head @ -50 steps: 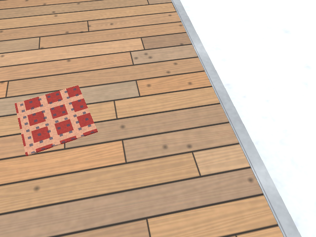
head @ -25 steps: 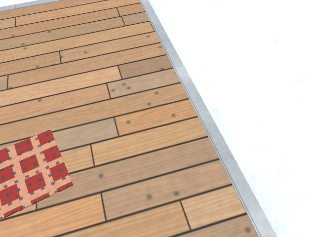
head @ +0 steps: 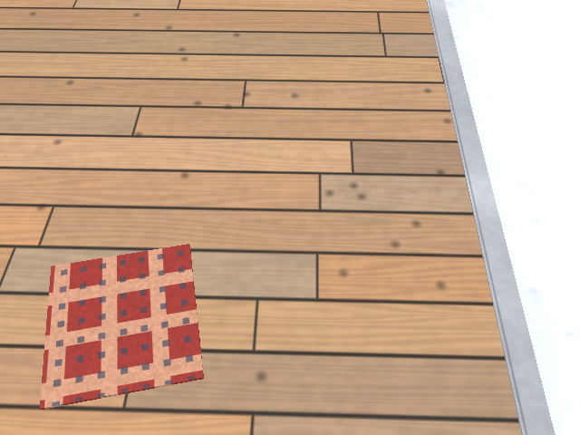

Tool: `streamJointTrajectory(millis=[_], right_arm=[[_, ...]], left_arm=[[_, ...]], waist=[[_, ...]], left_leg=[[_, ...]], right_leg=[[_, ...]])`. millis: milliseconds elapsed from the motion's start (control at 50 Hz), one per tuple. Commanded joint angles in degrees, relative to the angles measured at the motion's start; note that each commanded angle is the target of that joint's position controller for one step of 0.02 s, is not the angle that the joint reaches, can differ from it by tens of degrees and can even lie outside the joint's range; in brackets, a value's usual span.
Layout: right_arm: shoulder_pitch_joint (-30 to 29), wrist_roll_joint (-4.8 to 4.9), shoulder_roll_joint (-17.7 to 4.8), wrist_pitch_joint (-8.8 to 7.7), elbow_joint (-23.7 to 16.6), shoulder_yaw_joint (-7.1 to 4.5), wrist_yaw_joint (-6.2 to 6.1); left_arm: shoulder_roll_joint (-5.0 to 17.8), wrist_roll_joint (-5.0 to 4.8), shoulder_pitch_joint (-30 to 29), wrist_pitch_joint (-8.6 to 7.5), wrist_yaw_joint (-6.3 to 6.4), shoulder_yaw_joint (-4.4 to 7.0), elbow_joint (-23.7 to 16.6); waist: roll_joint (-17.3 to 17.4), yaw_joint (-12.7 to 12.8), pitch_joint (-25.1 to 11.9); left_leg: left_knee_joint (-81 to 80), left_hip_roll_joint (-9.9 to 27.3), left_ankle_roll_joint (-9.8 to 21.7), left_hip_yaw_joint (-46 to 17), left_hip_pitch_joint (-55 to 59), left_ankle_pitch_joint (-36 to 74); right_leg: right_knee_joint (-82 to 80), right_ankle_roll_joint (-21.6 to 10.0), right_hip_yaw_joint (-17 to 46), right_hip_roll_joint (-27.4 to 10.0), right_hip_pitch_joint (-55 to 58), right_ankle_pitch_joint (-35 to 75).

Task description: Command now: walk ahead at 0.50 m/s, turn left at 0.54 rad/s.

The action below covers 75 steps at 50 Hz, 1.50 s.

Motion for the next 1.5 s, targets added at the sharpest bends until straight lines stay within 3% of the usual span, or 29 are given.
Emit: streamJointTrajectory(millis=[20,100,200,280,360,380,400,420,440,460,520,660,800,840,880,900,920,940,980,1020,1180,1300,1360,1380,1400,1420,1440,1480,1500], right_arm=[[8.37,-0.22,-7.46,-0.75,-1.93,-2.42,-0.80],[5.01,-0.56,-7.31,-0.99,-3.60,-2.15,-1.56],[8.75,0.07,-9.45,-0.07,-2.35,-2.85,-2.99],[12.16,0.58,-9.19,0.56,-1.19,-2.84,-3.15],[11.48,-0.11,-6.23,0.80,-1.29,-2.00,-3.22],[11.77,-0.67,-3.09,0.57,-1.91,-0.76,-2.97],[19.48,0.51,0.14,-0.02,-2.73,0.29,-3.05],[20.43,1.26,-3.66,-0.32,-2.01,-0.05,-3.17],[14.98,1.31,-7.58,-0.24,-2.10,-1.04,-3.10],[9.99,0.46,-7.92,-0.11,-3.05,-1.07,-3.15],[7.39,-0.54,-5.37,-0.31,-3.84,-0.96,-2.53],[-0.63,-0.78,-1.36,-0.99,-5.37,0.86,-1.80],[-9.50,0.29,-2.54,-1.89,-8.00,0.61,-0.21],[-6.03,0.07,-4.13,-2.16,-7.34,-0.15,-0.09],[9.02,-0.71,-8.95,-1.97,-3.32,-2.51,-0.98],[16.86,-1.96,-15.01,-1.52,-2.51,-3.78,-1.54],[18.86,-0.86,-13.24,-1.16,-1.32,-3.36,-1.32],[15.71,-0.49,-9.90,-1.11,-1.47,-2.13,-1.21],[8.83,-0.88,-6.55,-1.16,-1.98,-0.89,-0.93],[5.25,-1.40,-5.07,-1.72,-2.01,-0.47,-0.62],[9.15,-0.58,-8.39,-2.40,2.34,-1.50,-1.79],[13.64,-0.12,-9.78,-0.68,6.36,-1.87,-2.54],[11.98,-0.21,-9.38,0.19,6.54,-1.55,-3.10],[13.01,-1.42,-6.81,0.02,5.43,-0.48,-3.29],[22.81,-2.06,-0.68,-0.41,6.37,1.63,-2.72],[23.68,-0.92,-4.69,-0.49,8.54,0.80,-2.55],[18.24,0.58,-8.31,-0.24,7.34,-0.24,-2.57],[11.45,-0.33,-7.10,1.21,5.95,-0.20,-3.61],[11.65,-0.76,-6.34,2.25,5.95,-0.26,-3.96]], left_arm=[[7.57,0.31,-5.75,-4.04,-0.35,1.35,-7.97],[6.31,1.83,-3.45,-1.25,-0.10,1.75,-8.37],[3.25,1.69,-14.39,-1.10,-0.42,0.29,-11.50],[5.87,0.46,-17.95,-1.81,-1.17,1.12,-13.24],[8.41,0.86,-9.10,-2.95,-1.36,2.84,-11.22],[10.69,1.94,-2.20,-3.27,-1.03,3.52,-10.62],[16.16,2.90,4.70,-2.68,-1.03,4.94,-8.53],[13.33,1.03,7.22,-2.32,-1.73,4.63,-7.13],[9.19,0.44,4.23,-2.08,-1.66,3.42,-7.88],[7.59,0.94,1.36,-1.61,-1.52,2.77,-8.40],[4.88,1.71,-2.59,-1.37,-1.40,1.52,-7.97],[8.92,0.26,0.77,-0.99,-0.81,2.44,-4.99],[10.78,-0.61,6.21,0.86,-0.66,2.66,-1.60],[11.80,-0.69,5.33,1.53,-0.33,2.93,-1.24],[9.39,-0.08,4.43,1.54,-0.03,1.87,-1.97],[4.04,1.18,7.54,0.58,-0.14,0.02,-4.27],[4.02,0.50,8.45,-0.57,-0.37,-0.29,-3.95],[9.15,-0.88,4.50,-1.22,-0.77,1.17,-4.67],[8.56,-0.51,-1.15,-1.20,-0.90,1.19,-5.75],[6.98,0.35,0.23,-0.06,-0.85,1.30,-5.16],[2.93,0.71,-11.00,0.46,-1.28,-0.11,-7.96],[4.38,0.94,-17.39,-0.49,-2.87,0.17,-10.80],[7.86,2.02,-6.30,-0.92,-2.57,1.92,-7.37],[11.69,2.81,-0.06,-0.94,-2.02,2.73,-6.38],[13.73,3.26,2.00,-0.16,-1.69,2.80,-6.00],[10.05,1.66,4.41,0.66,-1.90,2.13,-5.46],[8.94,1.07,0.79,1.06,-1.95,1.72,-5.86],[5.13,1.39,-7.56,1.32,-1.69,0.39,-6.44],[4.35,1.98,-9.87,1.33,-1.65,0.15,-6.29]], waist=[[-1.39,-3.63,-8.52],[0.43,0.52,-5.37],[3.38,-3.60,-3.62],[4.89,-4.64,-4.30],[6.99,0.34,-6.96],[3.09,3.34,-13.11],[-13.09,1.64,-20.19],[-17.27,2.73,-19.46],[-10.28,3.87,-11.57],[-5.89,3.52,-7.52],[-6.15,-0.01,-3.17],[-4.87,1.94,-2.33],[-5.44,4.06,-0.26],[-5.83,0.95,-2.10],[-3.48,-6.50,-12.47],[8.46,-7.27,-21.66],[15.57,-7.27,-25.65],[10.05,-7.34,-17.20],[4.35,-4.42,-7.25],[5.44,-0.98,-4.58],[2.70,-2.88,-1.12],[3.25,-4.17,-0.50],[3.45,1.77,-8.37],[-1.45,3.36,-15.87],[-15.28,0.37,-24.68],[-12.69,2.72,-30.21],[-8.81,2.95,-22.75],[-3.64,0.18,-12.56],[-5.23,-1.80,-10.96]], left_leg=[[-17.44,17.02,12.70,-28.51,29.50,8.97],[-21.35,13.57,12.56,-20.85,14.34,19.48],[-20.20,8.00,7.64,-14.96,7.89,11.80],[-15.74,10.38,5.93,-21.41,12.69,3.86],[-5.90,9.80,2.80,-23.40,15.71,6.42],[6.93,6.79,0.67,-19.65,11.55,3.56],[26.77,-1.38,-3.99,-11.37,-7.10,-12.47],[36.75,0.05,-4.98,-11.93,-17.78,-23.43],[40.41,2.59,-4.88,-13.19,-21.06,-18.79],[39.90,4.61,-4.75,-10.91,-20.24,-14.58],[30.87,8.71,-4.47,-8.75,-13.81,-8.15],[9.09,9.56,-6.25,-4.58,-10.94,6.02],[-3.65,6.81,-4.64,-2.62,-6.59,7.43],[-6.75,5.21,-2.74,-1.21,0.16,5.37],[-7.24,7.54,1.21,-3.63,24.04,7.37],[-6.57,22.63,8.53,-25.11,46.02,6.43],[-14.60,27.62,13.57,-42.78,49.82,-2.60],[-16.29,25.53,11.23,-37.35,43.51,-7.81],[-19.57,20.30,8.50,-24.78,28.47,-2.85],[-23.24,17.48,7.77,-19.20,19.19,3.86],[-26.96,14.50,6.40,-7.22,15.75,12.47],[-19.78,17.10,3.72,-7.22,24.50,21.32],[-5.23,12.87,-0.44,-5.08,24.71,34.60],[7.16,9.11,-3.39,-2.65,17.40,22.26],[28.75,1.44,-7.94,-2.11,-2.19,-19.51],[36.22,1.00,-8.51,-10.10,-4.70,-30.00],[38.30,3.36,-8.39,-9.99,-8.20,-27.80],[31.78,7.74,-9.08,-7.26,-7.55,-21.05],[27.56,9.35,-9.23,-7.41,-2.44,-18.36]], right_leg=[[3.08,-0.84,6.93,-4.11,-28.89,5.34],[-7.01,2.72,5.24,-5.36,-20.65,9.34],[-29.41,4.46,3.34,-1.11,-14.74,29.25],[-36.78,3.44,5.82,0.54,-12.20,29.49],[-41.31,-1.15,4.42,-0.07,-0.79,23.97],[-40.57,-4.63,10.93,-7.20,10.92,22.19],[-44.53,-14.34,34.96,-19.01,29.83,11.86],[-50.31,-17.17,50.01,-22.75,31.81,-4.18],[-51.57,-14.76,43.57,-20.55,25.82,-7.65],[-51.40,-12.75,35.19,-17.98,19.38,-2.44],[-54.76,-11.58,22.83,-12.35,7.11,13.06],[-58.74,-12.31,11.10,-10.69,5.99,25.86],[-55.14,-10.14,9.62,-13.23,12.16,29.13],[-50.34,-8.74,8.71,-13.32,13.45,38.35],[-31.23,-5.40,3.75,-8.41,5.74,44.35],[-9.24,-1.38,-0.28,-1.42,-14.80,22.68],[2.05,-0.53,5.09,2.58,-26.36,-5.76],[6.34,-1.04,7.05,-1.08,-31.91,-3.55],[1.59,-1.13,4.73,-5.22,-30.18,5.44],[-3.02,-0.21,5.11,-7.12,-23.87,9.99],[-27.15,1.38,3.16,-5.55,-21.52,30.53],[-37.53,-1.31,2.86,-2.46,-18.95,29.37],[-41.95,-4.44,0.11,0.64,-1.42,34.62],[-38.00,-7.27,6.63,-7.10,13.05,56.89],[-36.07,-18.32,25.46,-22.48,34.04,69.33],[-38.98,-20.06,31.43,-22.91,33.94,62.43],[-41.40,-17.75,25.53,-20.29,27.38,55.79],[-45.45,-14.74,18.24,-16.00,12.56,48.22],[-47.53,-13.84,15.97,-14.53,5.73,45.58]])
Velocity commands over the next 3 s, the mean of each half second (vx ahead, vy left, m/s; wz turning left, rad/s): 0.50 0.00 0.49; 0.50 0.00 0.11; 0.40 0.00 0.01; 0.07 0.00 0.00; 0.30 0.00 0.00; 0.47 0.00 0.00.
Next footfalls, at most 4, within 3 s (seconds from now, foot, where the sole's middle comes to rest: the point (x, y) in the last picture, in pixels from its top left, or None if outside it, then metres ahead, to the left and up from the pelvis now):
0.38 right None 0.40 -0.12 -0.76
0.88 left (227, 370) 0.58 0.19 -0.76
1.36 right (294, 248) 0.92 0.04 -0.76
1.72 left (205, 278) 0.83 0.27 -0.76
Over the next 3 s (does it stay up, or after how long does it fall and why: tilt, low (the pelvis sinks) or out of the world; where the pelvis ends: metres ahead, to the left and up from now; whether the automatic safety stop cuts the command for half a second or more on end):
stays up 1.20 0.30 0.03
